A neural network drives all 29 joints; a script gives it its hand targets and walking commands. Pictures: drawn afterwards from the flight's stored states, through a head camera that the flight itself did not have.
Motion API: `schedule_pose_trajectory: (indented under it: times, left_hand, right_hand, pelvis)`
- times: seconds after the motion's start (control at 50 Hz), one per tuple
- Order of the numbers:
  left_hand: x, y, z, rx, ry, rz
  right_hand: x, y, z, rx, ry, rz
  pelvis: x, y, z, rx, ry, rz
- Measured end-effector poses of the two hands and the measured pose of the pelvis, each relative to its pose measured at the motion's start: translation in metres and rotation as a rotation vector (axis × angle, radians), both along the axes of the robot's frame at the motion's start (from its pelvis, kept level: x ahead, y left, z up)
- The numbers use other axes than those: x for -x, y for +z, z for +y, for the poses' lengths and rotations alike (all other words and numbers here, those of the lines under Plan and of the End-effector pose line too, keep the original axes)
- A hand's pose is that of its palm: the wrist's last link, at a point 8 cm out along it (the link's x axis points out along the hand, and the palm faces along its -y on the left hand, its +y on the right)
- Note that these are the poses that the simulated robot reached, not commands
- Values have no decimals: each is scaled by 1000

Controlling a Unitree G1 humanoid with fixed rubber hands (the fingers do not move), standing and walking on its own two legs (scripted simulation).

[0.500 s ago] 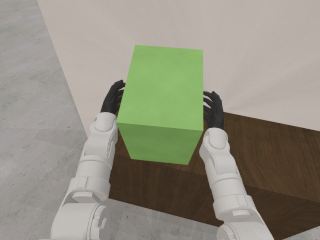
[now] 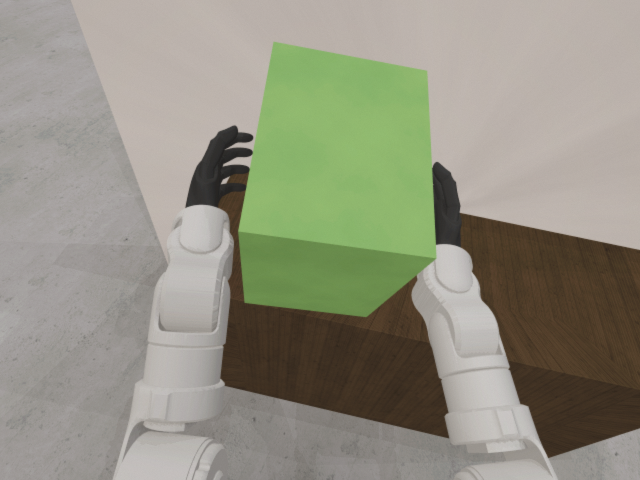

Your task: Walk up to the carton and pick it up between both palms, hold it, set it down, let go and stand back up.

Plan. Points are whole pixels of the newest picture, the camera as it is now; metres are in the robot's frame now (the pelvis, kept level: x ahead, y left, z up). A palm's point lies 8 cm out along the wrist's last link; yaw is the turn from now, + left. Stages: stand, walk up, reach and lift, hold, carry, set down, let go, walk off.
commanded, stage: reach and lift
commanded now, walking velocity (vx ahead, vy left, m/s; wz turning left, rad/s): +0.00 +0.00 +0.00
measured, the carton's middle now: (326, 198) +0.40 -0.03 +0.13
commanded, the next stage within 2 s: hold in 0.26 s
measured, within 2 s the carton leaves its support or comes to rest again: neither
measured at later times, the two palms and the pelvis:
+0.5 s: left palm (188, 199) +0.34 +0.11 +0.18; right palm (437, 220) +0.33 -0.15 +0.16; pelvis -0.01 -0.01 +0.00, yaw +1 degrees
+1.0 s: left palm (184, 175) +0.35 +0.11 +0.21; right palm (441, 196) +0.34 -0.15 +0.19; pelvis -0.02 -0.02 +0.00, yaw +1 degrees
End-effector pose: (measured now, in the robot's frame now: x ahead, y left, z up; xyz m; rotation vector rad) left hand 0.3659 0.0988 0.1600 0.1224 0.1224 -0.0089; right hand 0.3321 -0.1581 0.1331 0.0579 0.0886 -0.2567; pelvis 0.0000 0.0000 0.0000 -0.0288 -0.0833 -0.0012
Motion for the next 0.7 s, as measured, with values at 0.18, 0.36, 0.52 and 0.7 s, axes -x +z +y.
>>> schedule_pose_trajectory:
  times: [0.18,0.36,0.52,0.7]
  left_hand:
    - [8,7,4,0,29,2]
    - [19,20,17,-4,57,-19]
    - [21,24,14,-13,55,17]
    - [16,35,4,13,41,4]
  right_hand:
    - [0,7,3,-8,27,-10]
    - [-1,26,14,-25,66,-44]
    - [2,29,11,-30,65,-17]
    - [2,39,3,-18,41,-33]
  pelvis:
    - [3,0,-3,-1,-12,-40]
    - [7,0,-12,-3,5,-52]
    - [16,0,-15,-7,18,-63]
    - [24,0,-19,-11,11,-58]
